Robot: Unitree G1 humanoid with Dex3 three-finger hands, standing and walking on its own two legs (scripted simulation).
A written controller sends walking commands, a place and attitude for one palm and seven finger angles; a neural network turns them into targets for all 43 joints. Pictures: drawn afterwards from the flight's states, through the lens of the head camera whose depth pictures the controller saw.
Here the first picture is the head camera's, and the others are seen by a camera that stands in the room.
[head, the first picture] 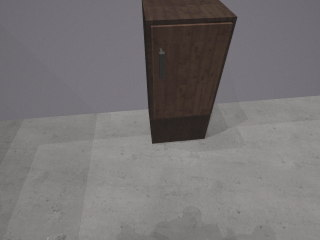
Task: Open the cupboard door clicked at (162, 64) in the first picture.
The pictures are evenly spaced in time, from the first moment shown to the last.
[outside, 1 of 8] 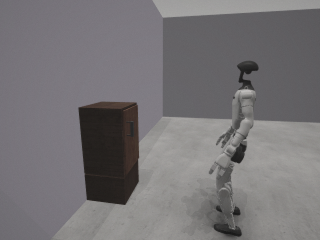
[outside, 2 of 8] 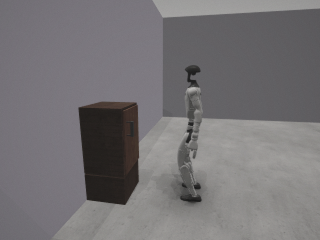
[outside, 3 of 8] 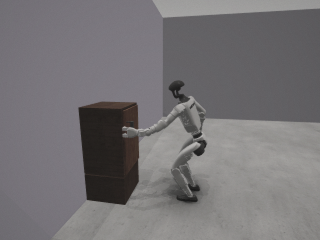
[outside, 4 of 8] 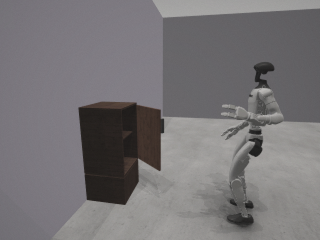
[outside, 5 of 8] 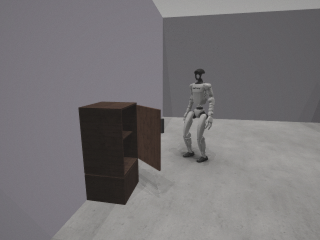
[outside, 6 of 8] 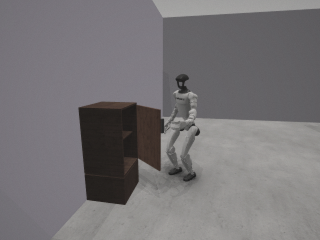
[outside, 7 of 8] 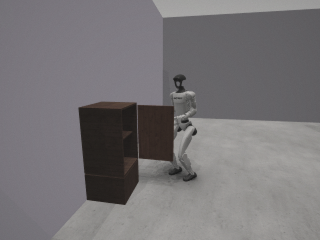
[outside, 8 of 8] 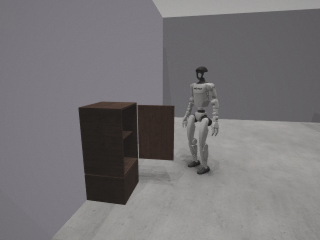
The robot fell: no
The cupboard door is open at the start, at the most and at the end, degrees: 0 94 93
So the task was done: yes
